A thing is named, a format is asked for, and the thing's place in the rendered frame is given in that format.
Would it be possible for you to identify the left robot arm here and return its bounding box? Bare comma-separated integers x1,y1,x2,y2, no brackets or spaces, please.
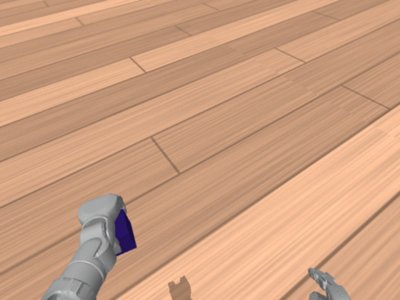
40,214,117,300

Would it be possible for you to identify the right robot hand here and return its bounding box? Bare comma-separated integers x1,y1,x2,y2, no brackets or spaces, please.
308,268,351,300

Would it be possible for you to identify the left robot hand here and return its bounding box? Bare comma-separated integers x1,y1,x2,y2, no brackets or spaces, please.
77,193,127,254

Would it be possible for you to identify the cube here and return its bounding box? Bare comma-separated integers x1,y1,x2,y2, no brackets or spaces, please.
114,209,137,256

